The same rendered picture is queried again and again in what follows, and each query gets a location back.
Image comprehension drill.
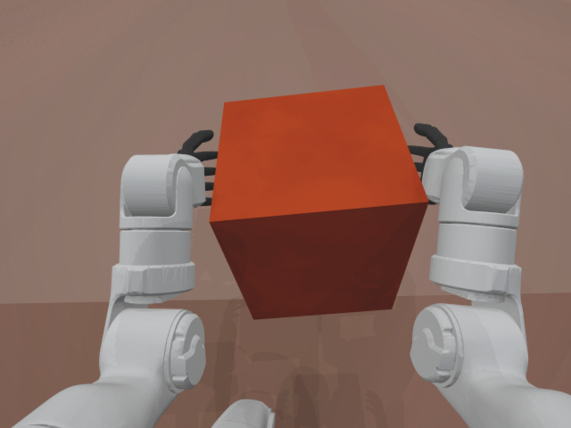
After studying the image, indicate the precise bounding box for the right robot hand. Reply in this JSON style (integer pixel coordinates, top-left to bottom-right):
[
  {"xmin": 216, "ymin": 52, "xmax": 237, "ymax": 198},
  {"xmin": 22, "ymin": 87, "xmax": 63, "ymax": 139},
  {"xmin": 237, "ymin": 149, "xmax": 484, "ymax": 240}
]
[{"xmin": 408, "ymin": 123, "xmax": 453, "ymax": 205}]

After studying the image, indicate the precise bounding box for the carton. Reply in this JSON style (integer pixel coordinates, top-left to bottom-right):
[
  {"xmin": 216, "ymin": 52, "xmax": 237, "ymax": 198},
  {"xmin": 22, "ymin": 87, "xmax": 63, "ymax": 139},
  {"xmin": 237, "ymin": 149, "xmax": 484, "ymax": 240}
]
[{"xmin": 209, "ymin": 85, "xmax": 429, "ymax": 320}]

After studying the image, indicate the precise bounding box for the robot right upper arm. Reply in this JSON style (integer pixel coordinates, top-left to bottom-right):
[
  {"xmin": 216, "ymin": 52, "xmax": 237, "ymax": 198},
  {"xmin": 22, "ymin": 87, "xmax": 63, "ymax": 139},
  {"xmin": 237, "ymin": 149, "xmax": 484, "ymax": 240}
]
[{"xmin": 410, "ymin": 303, "xmax": 571, "ymax": 428}]

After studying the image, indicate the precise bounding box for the robot left thigh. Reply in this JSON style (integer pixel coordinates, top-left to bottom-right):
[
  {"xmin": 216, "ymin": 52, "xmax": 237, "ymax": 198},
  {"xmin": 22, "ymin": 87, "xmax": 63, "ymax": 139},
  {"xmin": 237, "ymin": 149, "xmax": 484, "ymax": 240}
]
[{"xmin": 211, "ymin": 399, "xmax": 275, "ymax": 428}]

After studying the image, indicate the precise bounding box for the robot right forearm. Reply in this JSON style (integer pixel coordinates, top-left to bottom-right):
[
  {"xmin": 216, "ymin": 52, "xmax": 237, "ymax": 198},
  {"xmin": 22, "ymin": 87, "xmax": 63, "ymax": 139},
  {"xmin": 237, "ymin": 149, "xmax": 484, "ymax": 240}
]
[{"xmin": 422, "ymin": 146, "xmax": 528, "ymax": 371}]

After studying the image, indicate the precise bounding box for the robot left forearm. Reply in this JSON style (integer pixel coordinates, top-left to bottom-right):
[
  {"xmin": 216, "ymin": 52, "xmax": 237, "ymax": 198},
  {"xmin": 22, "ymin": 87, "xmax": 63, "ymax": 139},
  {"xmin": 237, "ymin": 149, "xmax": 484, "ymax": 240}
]
[{"xmin": 99, "ymin": 153, "xmax": 206, "ymax": 373}]

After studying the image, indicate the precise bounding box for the robot left upper arm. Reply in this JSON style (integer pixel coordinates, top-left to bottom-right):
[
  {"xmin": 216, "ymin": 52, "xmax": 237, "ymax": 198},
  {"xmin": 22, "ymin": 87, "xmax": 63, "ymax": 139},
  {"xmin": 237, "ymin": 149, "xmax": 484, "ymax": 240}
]
[{"xmin": 12, "ymin": 309, "xmax": 206, "ymax": 428}]

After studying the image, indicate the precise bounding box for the left robot hand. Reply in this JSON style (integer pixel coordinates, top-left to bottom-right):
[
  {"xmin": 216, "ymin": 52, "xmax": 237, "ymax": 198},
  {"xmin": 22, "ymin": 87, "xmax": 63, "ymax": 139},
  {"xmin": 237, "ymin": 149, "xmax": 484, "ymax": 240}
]
[{"xmin": 178, "ymin": 130, "xmax": 218, "ymax": 208}]

